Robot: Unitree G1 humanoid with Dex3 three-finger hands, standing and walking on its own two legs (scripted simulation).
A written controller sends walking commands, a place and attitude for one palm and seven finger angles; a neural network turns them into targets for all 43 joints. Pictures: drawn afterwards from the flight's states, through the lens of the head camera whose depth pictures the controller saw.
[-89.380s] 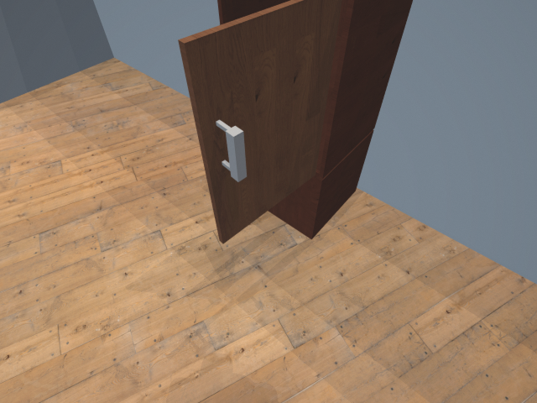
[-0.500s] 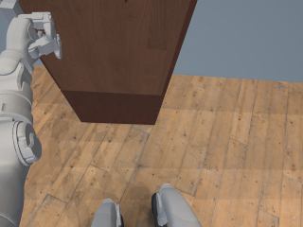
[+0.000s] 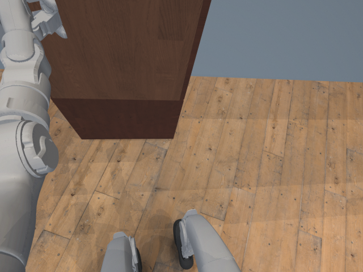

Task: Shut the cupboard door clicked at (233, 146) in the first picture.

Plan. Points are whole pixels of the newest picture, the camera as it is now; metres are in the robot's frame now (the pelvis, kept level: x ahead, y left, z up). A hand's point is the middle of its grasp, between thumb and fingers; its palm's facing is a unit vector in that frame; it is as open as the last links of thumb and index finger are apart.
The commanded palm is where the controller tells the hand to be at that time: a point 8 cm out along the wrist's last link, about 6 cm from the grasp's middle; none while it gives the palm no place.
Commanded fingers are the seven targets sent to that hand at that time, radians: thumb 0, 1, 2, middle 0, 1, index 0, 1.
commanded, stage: pull the fist back off the door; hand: left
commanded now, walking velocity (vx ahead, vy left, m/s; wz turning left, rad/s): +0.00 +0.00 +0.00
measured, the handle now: out of the picture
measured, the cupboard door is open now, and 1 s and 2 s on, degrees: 0 0 0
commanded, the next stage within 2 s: draw the hand back to the body in 0.62 s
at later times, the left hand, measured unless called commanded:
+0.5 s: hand (46, 50) +0.54 +0.15 +0.11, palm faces +0.07 -1.00 +0.00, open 3.1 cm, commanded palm +0.50 +0.19 +0.11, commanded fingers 0.00 0.90 0.90 -1.30 -1.50 -1.30 -1.50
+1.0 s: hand (23, 69) +0.47 +0.16 +0.15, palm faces +0.08 -1.00 -0.03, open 3.1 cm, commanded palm +0.42 +0.21 +0.15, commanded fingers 0.00 0.90 0.90 -1.30 -1.50 -1.30 -1.50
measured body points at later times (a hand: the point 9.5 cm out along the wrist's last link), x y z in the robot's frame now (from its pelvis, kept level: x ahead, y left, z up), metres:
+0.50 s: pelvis +0.06 +0.00 +0.04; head +0.16 +0.01 +0.48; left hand +0.53 +0.20 +0.11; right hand +0.07 -0.28 -0.07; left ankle +0.02 +0.11 -0.64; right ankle +0.08 -0.12 -0.64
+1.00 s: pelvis +0.05 +0.00 +0.06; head +0.10 -0.02 +0.51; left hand +0.45 +0.21 +0.15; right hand +0.11 -0.25 -0.07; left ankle +0.02 +0.11 -0.64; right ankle +0.08 -0.12 -0.64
